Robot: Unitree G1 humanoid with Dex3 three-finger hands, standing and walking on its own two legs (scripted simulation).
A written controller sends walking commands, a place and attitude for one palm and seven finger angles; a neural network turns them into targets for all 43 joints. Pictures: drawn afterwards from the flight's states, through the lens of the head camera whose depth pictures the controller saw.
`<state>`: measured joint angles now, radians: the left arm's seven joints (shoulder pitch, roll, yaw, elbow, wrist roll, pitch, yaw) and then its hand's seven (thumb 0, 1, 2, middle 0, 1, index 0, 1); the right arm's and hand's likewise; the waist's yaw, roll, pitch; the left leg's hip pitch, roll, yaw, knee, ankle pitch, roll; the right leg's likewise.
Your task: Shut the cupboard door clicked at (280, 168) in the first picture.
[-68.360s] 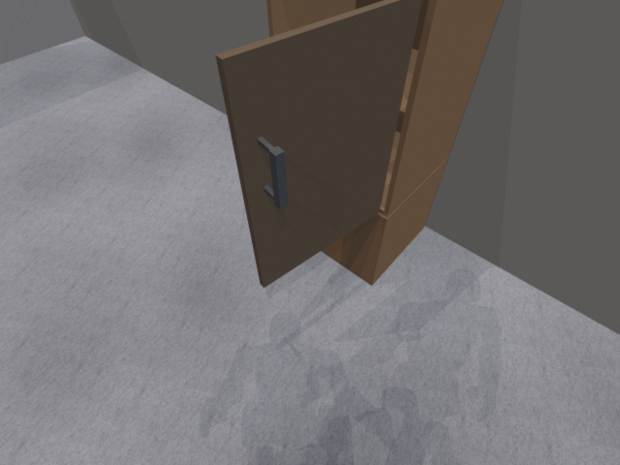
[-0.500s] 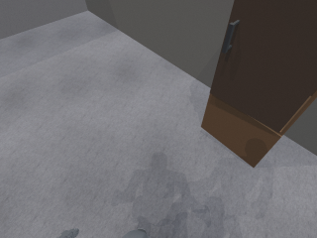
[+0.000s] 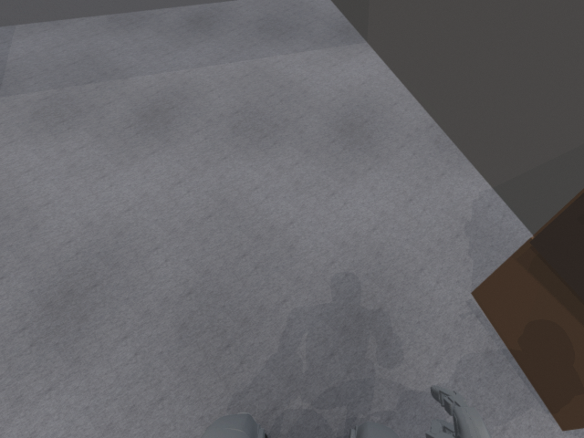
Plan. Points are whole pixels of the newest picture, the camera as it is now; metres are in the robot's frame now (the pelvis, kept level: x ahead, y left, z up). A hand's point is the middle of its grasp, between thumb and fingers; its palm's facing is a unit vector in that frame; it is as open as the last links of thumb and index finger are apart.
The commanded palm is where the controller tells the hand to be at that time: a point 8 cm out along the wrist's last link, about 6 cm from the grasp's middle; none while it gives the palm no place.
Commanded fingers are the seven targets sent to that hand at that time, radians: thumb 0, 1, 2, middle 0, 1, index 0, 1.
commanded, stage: turn to face it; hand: left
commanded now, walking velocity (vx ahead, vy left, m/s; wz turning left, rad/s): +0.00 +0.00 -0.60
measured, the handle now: out of the picture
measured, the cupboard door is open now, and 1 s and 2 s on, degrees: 4 4 4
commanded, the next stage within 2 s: take the last steps up to it in 1.76 s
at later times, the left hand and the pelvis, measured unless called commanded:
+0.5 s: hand (201, 375) +0.21 +0.17 -0.16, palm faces -0.16 -0.96 -0.22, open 7.3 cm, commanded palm none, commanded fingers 0.00 0.90 0.90 -0.20 -0.30 -0.20 -0.30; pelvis +0.12 +0.00 +0.02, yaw -14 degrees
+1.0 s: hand (262, 284) +0.37 +0.10 -0.14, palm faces -0.53 -0.80 -0.28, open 7.4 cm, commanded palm none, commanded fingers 0.00 0.90 0.90 -0.20 -0.30 -0.20 -0.30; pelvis +0.15 +0.00 +0.01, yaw -33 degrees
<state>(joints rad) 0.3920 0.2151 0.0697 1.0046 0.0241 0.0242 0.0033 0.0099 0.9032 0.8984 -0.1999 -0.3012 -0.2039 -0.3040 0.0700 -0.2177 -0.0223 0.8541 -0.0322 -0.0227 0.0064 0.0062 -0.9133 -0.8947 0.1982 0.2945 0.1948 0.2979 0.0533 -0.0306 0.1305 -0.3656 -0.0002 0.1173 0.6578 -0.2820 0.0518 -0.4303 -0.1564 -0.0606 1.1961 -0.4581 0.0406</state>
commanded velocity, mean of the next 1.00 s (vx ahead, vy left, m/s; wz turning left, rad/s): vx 0.00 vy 0.00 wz -0.60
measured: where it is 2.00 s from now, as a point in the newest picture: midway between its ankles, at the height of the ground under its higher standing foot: outside the picture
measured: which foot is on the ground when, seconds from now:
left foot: down 0.00-0.24, up 0.26-0.52, down 0.54-0.88, up 0.90-1.00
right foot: up 0.00-0.20, down 0.22-0.54, up 0.56-0.86, down 0.88-1.00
